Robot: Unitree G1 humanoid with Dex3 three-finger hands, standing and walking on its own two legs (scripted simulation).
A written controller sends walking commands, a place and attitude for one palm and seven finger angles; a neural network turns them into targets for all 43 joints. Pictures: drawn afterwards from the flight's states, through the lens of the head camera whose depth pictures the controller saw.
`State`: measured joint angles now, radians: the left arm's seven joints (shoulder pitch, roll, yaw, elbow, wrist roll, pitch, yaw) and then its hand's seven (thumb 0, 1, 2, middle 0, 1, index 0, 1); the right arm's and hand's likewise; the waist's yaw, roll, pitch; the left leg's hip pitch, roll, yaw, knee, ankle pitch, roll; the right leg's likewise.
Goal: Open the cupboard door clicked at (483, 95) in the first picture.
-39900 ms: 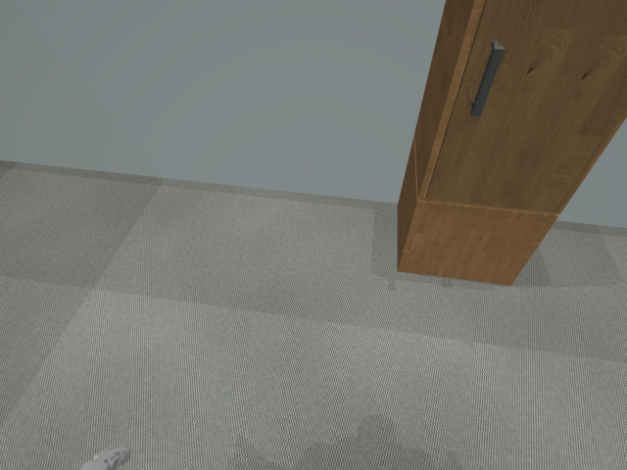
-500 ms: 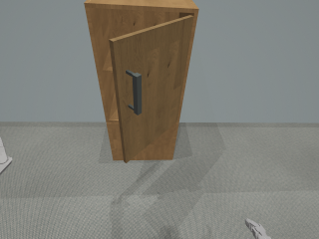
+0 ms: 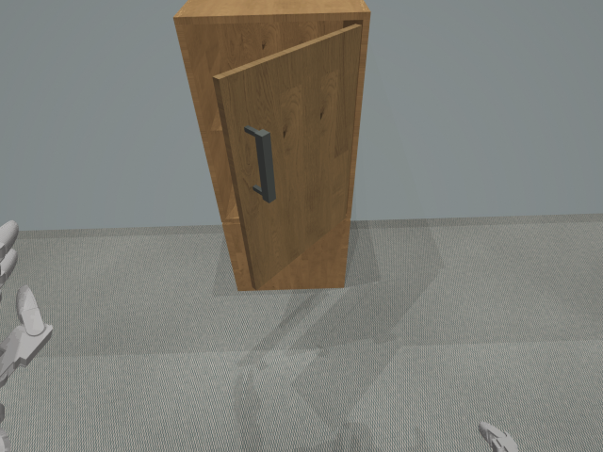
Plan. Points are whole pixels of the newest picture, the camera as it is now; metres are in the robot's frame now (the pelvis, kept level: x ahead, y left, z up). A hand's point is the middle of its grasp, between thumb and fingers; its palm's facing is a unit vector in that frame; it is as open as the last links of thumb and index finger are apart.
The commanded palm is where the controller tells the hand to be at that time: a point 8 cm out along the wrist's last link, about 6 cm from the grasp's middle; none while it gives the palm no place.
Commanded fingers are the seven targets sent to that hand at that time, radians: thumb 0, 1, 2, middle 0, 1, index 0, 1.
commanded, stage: stop stepping back and stand still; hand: left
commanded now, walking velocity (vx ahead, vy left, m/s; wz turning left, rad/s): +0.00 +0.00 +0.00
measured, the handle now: (259, 164) +0.64 +0.13 +0.06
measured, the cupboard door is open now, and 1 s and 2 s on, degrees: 46 46 46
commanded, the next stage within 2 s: let the arm hang, fingers relaxed in 0.72 s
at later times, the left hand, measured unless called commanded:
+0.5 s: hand (34, 336) +0.21 +0.30 +0.13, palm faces +0.40 -0.78 -0.48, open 7.4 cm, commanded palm +0.15 +0.33 +0.17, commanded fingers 0.00 0.90 0.90 -0.20 -0.30 -0.20 -0.30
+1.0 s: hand out of the picture +0.15 +0.27 -0.09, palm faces +0.01 -0.91 -0.41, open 7.4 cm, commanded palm none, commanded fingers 0.00 0.90 0.90 -0.20 -0.30 -0.20 -0.30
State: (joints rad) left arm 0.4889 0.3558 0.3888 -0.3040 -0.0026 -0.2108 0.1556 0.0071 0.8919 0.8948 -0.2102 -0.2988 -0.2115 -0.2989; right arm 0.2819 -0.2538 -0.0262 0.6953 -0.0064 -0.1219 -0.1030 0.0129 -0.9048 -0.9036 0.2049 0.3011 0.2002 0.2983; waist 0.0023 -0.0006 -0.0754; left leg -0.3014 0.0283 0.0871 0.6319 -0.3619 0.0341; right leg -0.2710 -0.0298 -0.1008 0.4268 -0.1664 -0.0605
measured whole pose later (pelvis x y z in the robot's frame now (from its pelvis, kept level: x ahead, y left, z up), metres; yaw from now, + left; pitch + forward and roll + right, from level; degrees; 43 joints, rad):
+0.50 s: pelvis +0.00 +0.03 -0.01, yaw -1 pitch -1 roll +0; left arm 0.55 0.38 0.40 -0.42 -0.02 -0.18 0.14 0.01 0.89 0.89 -0.21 -0.30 -0.21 -0.30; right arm 0.24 -0.19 0.02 0.64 0.00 -0.10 -0.07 0.01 -0.90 -0.90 0.21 0.30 0.20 0.30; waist 0.01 -0.02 0.04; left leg -0.18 -0.01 0.06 0.49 -0.29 0.03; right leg -0.27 -0.01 -0.05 0.49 -0.20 -0.01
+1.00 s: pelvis -0.01 +0.04 -0.02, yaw +0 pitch +0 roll +1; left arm 0.27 0.29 0.07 0.48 0.04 0.02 -0.01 0.00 0.91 0.90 -0.20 -0.30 -0.20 -0.30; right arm 0.13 -0.31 -0.01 0.82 -0.02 -0.04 0.01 0.01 -0.90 -0.90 0.21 0.30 0.20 0.30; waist -0.01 0.07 0.02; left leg -0.28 -0.04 0.07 0.56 -0.29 0.05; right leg -0.38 -0.04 -0.04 0.59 -0.22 0.00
